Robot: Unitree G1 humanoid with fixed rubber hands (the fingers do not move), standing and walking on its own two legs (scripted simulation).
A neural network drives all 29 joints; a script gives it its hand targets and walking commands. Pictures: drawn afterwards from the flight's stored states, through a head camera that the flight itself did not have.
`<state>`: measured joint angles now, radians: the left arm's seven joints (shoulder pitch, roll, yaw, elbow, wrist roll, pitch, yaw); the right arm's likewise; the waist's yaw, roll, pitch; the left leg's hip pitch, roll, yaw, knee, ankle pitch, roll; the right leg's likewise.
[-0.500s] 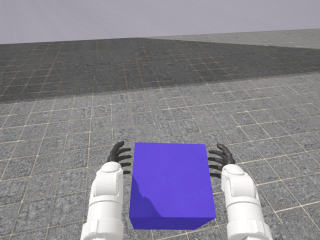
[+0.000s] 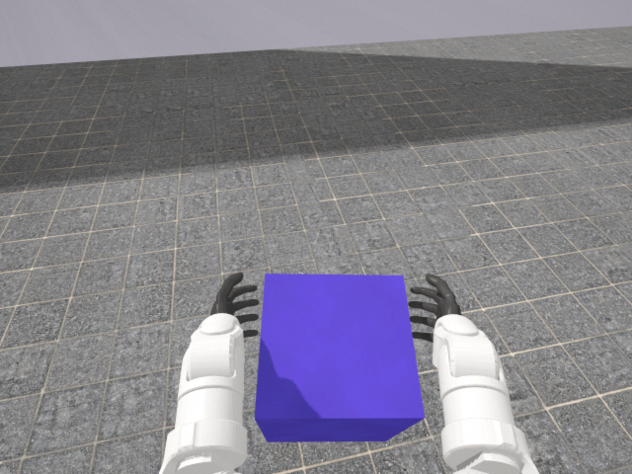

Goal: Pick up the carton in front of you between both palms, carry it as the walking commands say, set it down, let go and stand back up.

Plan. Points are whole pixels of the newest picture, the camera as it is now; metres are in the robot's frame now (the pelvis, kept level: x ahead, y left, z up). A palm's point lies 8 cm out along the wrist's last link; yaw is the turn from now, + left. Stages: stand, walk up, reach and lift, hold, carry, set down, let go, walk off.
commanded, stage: set down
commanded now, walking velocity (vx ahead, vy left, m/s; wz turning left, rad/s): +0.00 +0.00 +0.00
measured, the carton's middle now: (330, 364) +0.33 +0.01 -0.11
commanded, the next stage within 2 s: none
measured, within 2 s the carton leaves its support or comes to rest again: rests again in 1.72 s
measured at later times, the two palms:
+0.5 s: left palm (247, 374) +0.34 +0.15 -0.17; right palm (411, 373) +0.35 -0.14 -0.17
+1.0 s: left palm (257, 393) +0.37 +0.15 -0.32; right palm (395, 383) +0.40 -0.14 -0.31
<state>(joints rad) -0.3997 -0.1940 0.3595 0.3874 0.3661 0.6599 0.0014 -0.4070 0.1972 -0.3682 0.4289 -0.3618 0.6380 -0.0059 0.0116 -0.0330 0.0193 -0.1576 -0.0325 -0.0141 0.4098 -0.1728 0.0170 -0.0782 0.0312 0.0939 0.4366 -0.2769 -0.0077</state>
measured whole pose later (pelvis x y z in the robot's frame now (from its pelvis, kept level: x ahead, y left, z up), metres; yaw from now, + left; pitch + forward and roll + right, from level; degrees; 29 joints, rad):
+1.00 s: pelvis -0.08 +0.00 -0.23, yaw -1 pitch +46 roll -2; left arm -0.90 -0.12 0.49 0.56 0.25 0.28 0.17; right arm -0.98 0.00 -0.44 0.72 -0.22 0.26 -0.03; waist 0.01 -0.02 -0.19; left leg -1.93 -0.09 -0.08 1.52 -0.39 -0.03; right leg -1.84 0.12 0.06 1.59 -0.55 0.04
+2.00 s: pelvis -0.09 -0.01 -0.38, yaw -1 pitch +47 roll +2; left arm -1.21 0.02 0.62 0.72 0.17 0.18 0.06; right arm -1.43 -0.16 -0.34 1.00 -0.22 0.17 -0.03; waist 0.08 0.00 0.08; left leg -2.34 -0.08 -0.05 2.03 -0.52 -0.08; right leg -2.28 0.18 0.04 2.13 -0.67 0.02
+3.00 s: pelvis -0.10 -0.01 -0.40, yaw +0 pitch +40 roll +4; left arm -1.27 0.23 0.41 1.11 -0.07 0.00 0.08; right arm -1.38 -0.39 -0.04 1.15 0.04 0.06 -0.06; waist 0.11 0.03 0.30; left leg -2.29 -0.04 0.00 2.11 -0.51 -0.07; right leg -2.26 0.09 0.01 2.22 -0.66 -0.02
